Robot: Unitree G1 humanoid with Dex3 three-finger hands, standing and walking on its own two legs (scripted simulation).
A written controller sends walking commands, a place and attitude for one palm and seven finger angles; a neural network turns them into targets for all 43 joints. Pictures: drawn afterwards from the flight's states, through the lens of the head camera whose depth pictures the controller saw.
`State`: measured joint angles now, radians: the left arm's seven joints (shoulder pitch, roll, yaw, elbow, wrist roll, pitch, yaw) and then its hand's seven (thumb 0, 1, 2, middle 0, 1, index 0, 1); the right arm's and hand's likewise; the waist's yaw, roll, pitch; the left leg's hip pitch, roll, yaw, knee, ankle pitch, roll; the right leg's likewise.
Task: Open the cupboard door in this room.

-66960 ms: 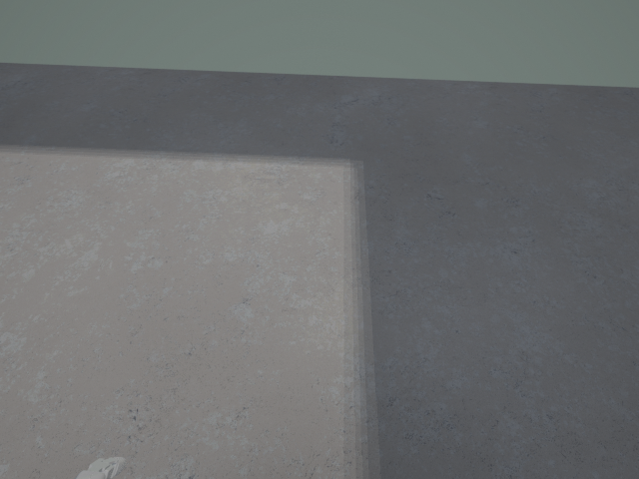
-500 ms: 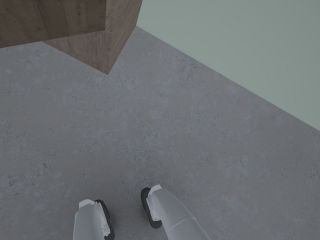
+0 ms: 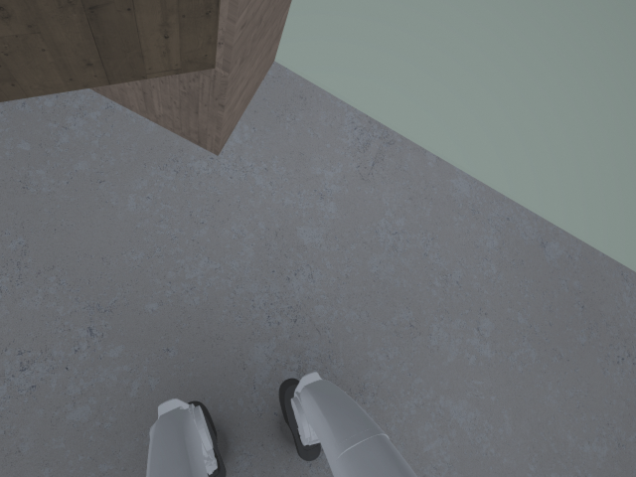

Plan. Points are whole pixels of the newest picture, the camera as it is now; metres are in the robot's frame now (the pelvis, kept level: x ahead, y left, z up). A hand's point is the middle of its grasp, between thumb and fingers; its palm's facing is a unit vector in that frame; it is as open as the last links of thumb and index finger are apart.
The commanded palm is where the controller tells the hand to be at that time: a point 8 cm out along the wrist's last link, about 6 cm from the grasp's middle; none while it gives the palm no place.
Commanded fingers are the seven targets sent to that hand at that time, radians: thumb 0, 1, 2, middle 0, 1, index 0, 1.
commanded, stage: slide the fingers in behind the handle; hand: left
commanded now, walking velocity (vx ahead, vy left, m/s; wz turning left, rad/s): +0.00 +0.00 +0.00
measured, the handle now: out of the picture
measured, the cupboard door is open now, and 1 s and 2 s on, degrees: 47 47 46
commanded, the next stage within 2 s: close the thumb around the handle in 1.28 s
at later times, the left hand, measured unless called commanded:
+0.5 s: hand out of the picture +0.64 +0.27 +0.14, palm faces +0.16 -0.99 +0.01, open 14.0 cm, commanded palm +0.66 +0.24 +0.12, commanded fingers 0.00 -0.50 0.30 -0.30 -1.20 -0.30 -1.20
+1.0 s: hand out of the picture +0.65 +0.24 +0.14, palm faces +0.17 -0.98 +0.01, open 14.0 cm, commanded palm +0.66 +0.22 +0.12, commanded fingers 0.00 -0.50 0.30 -0.30 -1.20 -0.30 -1.20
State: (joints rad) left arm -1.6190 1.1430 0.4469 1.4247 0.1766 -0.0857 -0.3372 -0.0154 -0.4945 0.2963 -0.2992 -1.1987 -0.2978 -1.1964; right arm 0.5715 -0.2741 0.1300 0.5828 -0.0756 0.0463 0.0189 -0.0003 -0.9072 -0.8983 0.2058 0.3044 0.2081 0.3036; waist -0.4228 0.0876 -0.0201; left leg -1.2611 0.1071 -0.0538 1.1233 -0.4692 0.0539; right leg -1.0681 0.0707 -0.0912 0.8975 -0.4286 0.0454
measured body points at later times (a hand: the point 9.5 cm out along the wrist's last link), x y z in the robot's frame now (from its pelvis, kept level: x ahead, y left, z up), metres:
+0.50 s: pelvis -0.01 -0.01 +0.00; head +0.23 +0.05 +0.38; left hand +0.62 +0.32 +0.14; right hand -0.14 -0.22 -0.04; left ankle +0.00 +0.07 -0.65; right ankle -0.01 -0.17 -0.65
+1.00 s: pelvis +0.00 -0.01 +0.00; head +0.23 +0.03 +0.38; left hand +0.64 +0.29 +0.14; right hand -0.14 -0.22 -0.04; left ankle +0.00 +0.07 -0.65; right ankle -0.01 -0.17 -0.65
